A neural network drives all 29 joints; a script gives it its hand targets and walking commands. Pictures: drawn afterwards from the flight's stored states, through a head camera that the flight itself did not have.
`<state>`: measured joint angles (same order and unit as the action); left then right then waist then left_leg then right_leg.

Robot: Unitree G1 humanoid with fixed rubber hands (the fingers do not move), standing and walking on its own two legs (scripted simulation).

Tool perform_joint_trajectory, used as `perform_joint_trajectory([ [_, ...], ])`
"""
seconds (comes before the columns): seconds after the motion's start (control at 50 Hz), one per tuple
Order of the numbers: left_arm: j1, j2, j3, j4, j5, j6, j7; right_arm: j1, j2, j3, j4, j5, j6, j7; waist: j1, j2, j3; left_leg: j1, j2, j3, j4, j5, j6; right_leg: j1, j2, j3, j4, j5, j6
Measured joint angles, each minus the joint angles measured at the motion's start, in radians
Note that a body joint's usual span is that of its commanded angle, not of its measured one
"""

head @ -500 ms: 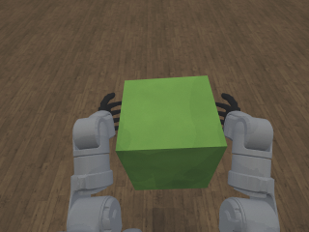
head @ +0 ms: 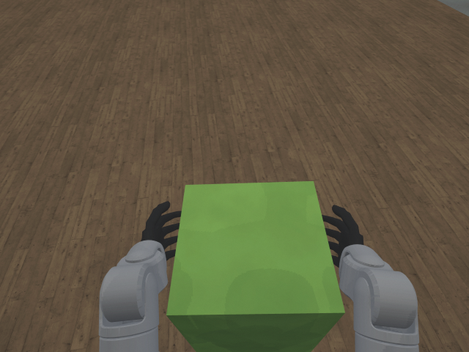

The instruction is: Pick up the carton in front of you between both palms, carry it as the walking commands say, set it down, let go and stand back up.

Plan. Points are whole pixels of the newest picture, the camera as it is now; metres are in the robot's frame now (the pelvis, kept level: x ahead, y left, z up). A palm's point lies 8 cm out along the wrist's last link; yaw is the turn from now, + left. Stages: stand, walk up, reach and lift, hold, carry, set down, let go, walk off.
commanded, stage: carry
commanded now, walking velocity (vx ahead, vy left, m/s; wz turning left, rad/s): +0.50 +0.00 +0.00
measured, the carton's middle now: (251, 272) +0.25 +0.00 +0.00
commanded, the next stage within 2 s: none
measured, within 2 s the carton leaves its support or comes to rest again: neither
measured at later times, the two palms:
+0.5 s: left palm (198, 131) +0.55 +0.11 +0.07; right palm (327, 129) +0.57 -0.19 +0.07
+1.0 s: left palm (194, 73) +0.80 +0.15 +0.08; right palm (300, 71) +0.81 -0.15 +0.09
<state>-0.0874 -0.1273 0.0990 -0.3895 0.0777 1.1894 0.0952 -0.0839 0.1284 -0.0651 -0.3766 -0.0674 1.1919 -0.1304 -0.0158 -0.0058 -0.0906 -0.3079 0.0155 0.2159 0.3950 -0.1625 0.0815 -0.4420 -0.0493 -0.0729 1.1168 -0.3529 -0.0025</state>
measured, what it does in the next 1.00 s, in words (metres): walks ahead: right foot, then left foot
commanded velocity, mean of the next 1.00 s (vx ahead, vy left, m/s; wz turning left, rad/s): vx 0.25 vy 0.00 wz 0.00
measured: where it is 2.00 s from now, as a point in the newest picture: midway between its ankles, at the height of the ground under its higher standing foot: (248, 280)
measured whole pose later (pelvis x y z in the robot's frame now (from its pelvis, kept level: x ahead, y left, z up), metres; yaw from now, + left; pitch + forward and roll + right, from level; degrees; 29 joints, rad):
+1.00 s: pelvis +0.56 -0.01 -0.01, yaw +1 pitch +3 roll +0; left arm -0.08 -0.13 0.08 -0.46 0.09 1.24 0.11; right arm -0.06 0.13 -0.06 -0.44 -0.07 1.23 -0.12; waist -0.01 -0.04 -0.09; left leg -0.35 0.03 0.23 0.43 -0.13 0.07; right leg -0.17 -0.08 -0.11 0.47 -0.33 0.04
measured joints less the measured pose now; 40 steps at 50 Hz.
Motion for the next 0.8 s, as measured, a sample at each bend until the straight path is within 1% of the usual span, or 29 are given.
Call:
perform_joint_trajectory([
  [0.1,0.049,0.0,-0.035,-0.051,0.003,0.009,0.0,0.061,-0.001,0.011,-0.066,0.005,0.009,0.002,-0.012,0.008,-0.038,0.148,0.0,-0.021,-0.115,-0.031,-0.018,-0.128,-0.051,-0.017,-0.258,0.123,0.028],
  [0.16,0.061,0.0,-0.04,-0.079,0.007,0.021,0.001,0.066,-0.001,0.016,-0.084,0.007,0.019,0.003,-0.011,0.004,-0.064,0.234,0.001,-0.028,-0.158,-0.066,-0.035,-0.158,-0.067,-0.036,-0.408,0.215,0.037],
  [0.2,0.064,0.0,-0.039,-0.094,0.008,0.031,0.001,0.062,-0.001,0.019,-0.09,0.007,0.029,0.004,-0.007,0.001,-0.077,0.289,0.003,-0.031,-0.173,-0.1,-0.05,-0.163,-0.067,-0.054,-0.479,0.266,0.035],
  [0.26,0.063,0.0,-0.034,-0.102,0.008,0.048,0.003,0.053,-0.001,0.022,-0.091,0.005,0.046,0.005,-0.003,0.001,-0.089,0.371,0.007,-0.034,-0.181,-0.163,-0.078,-0.144,-0.057,-0.083,-0.558,0.313,0.021],
  [0.3,0.055,0.001,-0.029,-0.098,0.006,0.058,0.004,0.043,-0.002,0.021,-0.086,0.002,0.058,0.005,-0.004,0.006,-0.091,0.42,0.015,-0.04,-0.165,-0.217,-0.1,-0.109,-0.046,-0.106,-0.601,0.311,0.008],
  [0.32,0.047,0.001,-0.026,-0.092,0.004,0.062,0.005,0.036,-0.002,0.019,-0.084,-0.001,0.064,0.005,-0.004,0.012,-0.089,0.436,0.024,-0.045,-0.136,-0.255,-0.111,-0.081,-0.035,-0.122,-0.623,0.29,0.001],
  [0.34,0.036,0.001,-0.024,-0.082,0.002,0.063,0.005,0.029,-0.002,0.014,-0.081,-0.004,0.068,0.005,-0.003,0.02,-0.085,0.436,0.04,-0.048,-0.072,-0.304,-0.122,-0.051,-0.022,-0.136,-0.638,0.288,-0.015],
  [0.36,0.025,0.0,-0.027,-0.056,0.001,0.054,0.006,0.02,-0.003,0.002,-0.07,-0.005,0.069,0.005,0.006,0.046,-0.08,0.405,0.074,-0.049,0.041,-0.352,-0.125,-0.049,-0.005,-0.148,-0.604,0.297,-0.045],
  [0.38,0.01,0.0,-0.028,-0.025,0.001,0.048,0.007,0.015,-0.002,-0.011,-0.057,-0.006,0.069,0.005,0.014,0.056,-0.072,0.336,0.093,-0.069,0.216,-0.338,-0.119,-0.054,-0.001,-0.157,-0.561,0.267,-0.066],
  [0.4,-0.002,-0.001,-0.028,0.001,0.001,0.044,0.007,0.012,-0.002,-0.02,-0.044,-0.008,0.069,0.005,0.021,0.052,-0.061,0.248,0.087,-0.11,0.403,-0.321,-0.113,-0.049,-0.005,-0.16,-0.542,0.234,-0.078],
  [0.42,-0.005,-0.001,-0.028,0.017,0.001,0.04,0.007,0.012,-0.002,-0.024,-0.035,-0.01,0.068,0.005,0.025,0.045,-0.046,0.159,0.072,-0.143,0.566,-0.302,-0.103,-0.032,-0.008,-0.161,-0.549,0.212,-0.081],
  [0.44,-0.001,-0.001,-0.027,0.024,0.0,0.036,0.007,0.015,-0.002,-0.022,-0.029,-0.012,0.066,0.005,0.027,0.04,-0.033,0.077,0.061,-0.16,0.685,-0.275,-0.091,-0.008,-0.01,-0.161,-0.573,0.208,-0.073],
  [0.46,0.009,-0.001,-0.026,0.023,-0.002,0.03,0.007,0.02,-0.002,-0.017,-0.026,-0.013,0.062,0.005,0.029,0.037,-0.022,0.004,0.057,-0.165,0.753,-0.24,-0.081,0.018,-0.009,-0.161,-0.603,0.209,-0.068],
  [0.48,0.022,-0.001,-0.026,0.018,-0.003,0.023,0.006,0.026,-0.002,-0.009,-0.025,-0.014,0.055,0.005,0.032,0.035,-0.014,-0.057,0.06,-0.164,0.778,-0.202,-0.075,0.046,-0.006,-0.161,-0.636,0.209,-0.067],
  [0.5,0.035,-0.001,-0.026,0.01,-0.005,0.015,0.006,0.033,-0.002,-0.001,-0.026,-0.015,0.047,0.006,0.034,0.033,-0.007,-0.108,0.065,-0.16,0.771,-0.167,-0.071,0.075,-0.004,-0.16,-0.668,0.208,-0.068],
  [0.54,0.059,-0.001,-0.026,-0.007,-0.007,-0.002,0.004,0.049,-0.002,0.013,-0.033,-0.017,0.028,0.007,0.039,0.028,-0.002,-0.188,0.078,-0.15,0.706,-0.114,-0.072,0.131,0.002,-0.155,-0.727,0.206,-0.066],
  [0.6,0.083,-0.001,-0.028,-0.034,-0.012,-0.024,0.002,0.071,-0.001,0.029,-0.055,-0.02,0.004,0.009,0.042,0.02,-0.005,-0.257,0.091,-0.132,0.549,-0.071,-0.087,0.211,0.006,-0.145,-0.797,0.193,-0.058],
  [0.64,0.089,-0.001,-0.032,-0.054,-0.015,-0.031,0.002,0.081,0.0,0.034,-0.078,-0.021,-0.004,0.009,0.039,0.017,-0.008,-0.273,0.09,-0.116,0.429,-0.041,-0.094,0.259,0.005,-0.139,-0.822,0.174,-0.049],
  [0.74,0.079,-0.001,-0.049,-0.109,-0.014,-0.017,0.001,0.087,0.0,0.029,-0.149,-0.016,0.009,0.009,0.022,0.017,-0.019,-0.241,0.065,-0.064,0.194,0.091,-0.092,0.36,0.005,-0.135,-0.808,0.078,-0.013],
  [0.8,0.063,0.0,-0.05,-0.131,-0.008,0.008,0.002,0.067,-0.001,0.023,-0.166,-0.011,0.032,0.009,0.019,0.023,-0.027,-0.139,0.048,-0.02,0.038,0.225,-0.087,0.393,0.005,-0.125,-0.709,-0.031,0.017],
])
